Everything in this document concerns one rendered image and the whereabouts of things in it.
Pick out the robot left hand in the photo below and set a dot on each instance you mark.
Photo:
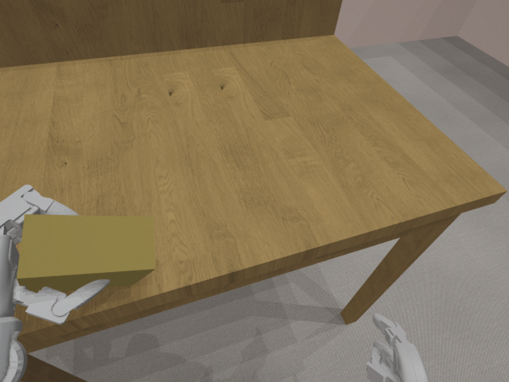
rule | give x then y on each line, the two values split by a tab
48	304

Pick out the robot left forearm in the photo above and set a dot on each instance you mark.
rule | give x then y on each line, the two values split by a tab
13	357

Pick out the table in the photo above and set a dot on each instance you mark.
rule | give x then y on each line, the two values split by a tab
257	140

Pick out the robot right hand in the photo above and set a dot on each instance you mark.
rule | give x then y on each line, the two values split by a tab
403	363

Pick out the sponge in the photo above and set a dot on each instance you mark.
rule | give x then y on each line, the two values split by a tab
66	252

